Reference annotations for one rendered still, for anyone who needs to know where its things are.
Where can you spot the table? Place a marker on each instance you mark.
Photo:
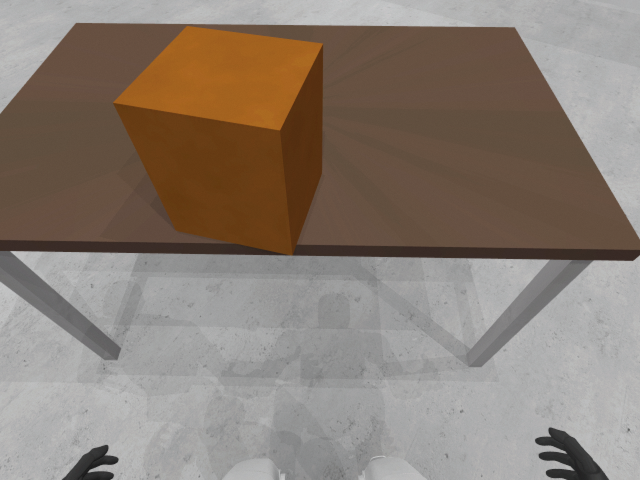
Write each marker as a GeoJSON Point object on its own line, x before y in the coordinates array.
{"type": "Point", "coordinates": [437, 142]}

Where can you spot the left robot hand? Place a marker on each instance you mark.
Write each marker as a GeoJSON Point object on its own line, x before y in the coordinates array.
{"type": "Point", "coordinates": [90, 460]}

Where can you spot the robot right shin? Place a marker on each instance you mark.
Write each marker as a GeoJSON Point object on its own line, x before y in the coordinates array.
{"type": "Point", "coordinates": [377, 457]}

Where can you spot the robot right thigh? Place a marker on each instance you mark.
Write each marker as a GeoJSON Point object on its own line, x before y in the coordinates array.
{"type": "Point", "coordinates": [390, 468]}

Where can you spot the carton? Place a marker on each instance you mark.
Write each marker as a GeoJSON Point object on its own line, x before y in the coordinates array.
{"type": "Point", "coordinates": [228, 126]}

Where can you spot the right robot hand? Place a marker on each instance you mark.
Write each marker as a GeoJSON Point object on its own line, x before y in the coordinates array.
{"type": "Point", "coordinates": [583, 464]}

